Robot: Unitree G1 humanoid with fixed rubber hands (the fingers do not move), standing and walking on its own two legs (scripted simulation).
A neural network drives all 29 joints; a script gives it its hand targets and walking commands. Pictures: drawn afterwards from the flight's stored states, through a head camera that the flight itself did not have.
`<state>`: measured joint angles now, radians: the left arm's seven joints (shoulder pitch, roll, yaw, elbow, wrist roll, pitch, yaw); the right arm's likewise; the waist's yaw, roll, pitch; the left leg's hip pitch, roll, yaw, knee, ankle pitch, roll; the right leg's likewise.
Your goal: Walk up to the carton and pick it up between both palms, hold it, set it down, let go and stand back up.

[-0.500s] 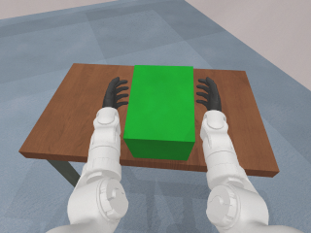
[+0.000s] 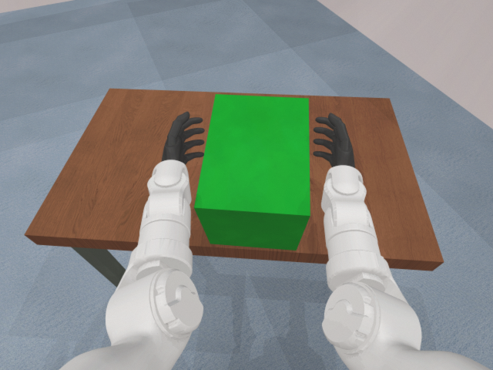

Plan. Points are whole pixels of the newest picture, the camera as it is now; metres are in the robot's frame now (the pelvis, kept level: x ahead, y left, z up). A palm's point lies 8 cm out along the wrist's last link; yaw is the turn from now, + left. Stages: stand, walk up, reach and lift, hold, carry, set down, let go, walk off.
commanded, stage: set down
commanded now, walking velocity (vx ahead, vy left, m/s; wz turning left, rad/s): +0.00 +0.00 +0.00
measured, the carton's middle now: (257, 174) +0.48 +0.00 +0.01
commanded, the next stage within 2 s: none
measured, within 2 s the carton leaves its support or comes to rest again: rests again in 0.30 s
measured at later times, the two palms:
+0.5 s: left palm (178, 161) +0.45 +0.13 +0.08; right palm (332, 166) +0.43 -0.13 +0.08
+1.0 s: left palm (176, 165) +0.44 +0.14 +0.08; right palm (333, 168) +0.43 -0.13 +0.08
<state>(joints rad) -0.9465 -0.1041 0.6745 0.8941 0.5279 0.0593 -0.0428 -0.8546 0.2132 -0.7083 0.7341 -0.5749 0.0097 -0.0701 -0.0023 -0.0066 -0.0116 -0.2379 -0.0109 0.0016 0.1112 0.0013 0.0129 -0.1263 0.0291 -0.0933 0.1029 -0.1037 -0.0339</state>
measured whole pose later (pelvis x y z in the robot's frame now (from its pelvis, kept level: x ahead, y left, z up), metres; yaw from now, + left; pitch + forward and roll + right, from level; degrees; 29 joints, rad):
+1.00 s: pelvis +0.00 +0.00 +0.00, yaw +0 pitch +10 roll +0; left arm -0.95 -0.12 0.72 0.87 0.58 -0.02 -0.07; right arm -0.84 0.25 -0.75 0.69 -0.65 -0.05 -0.05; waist 0.00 -0.01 0.00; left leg -0.29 -0.01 -0.01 0.09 0.02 0.01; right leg -0.18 0.03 -0.10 0.09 -0.09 -0.04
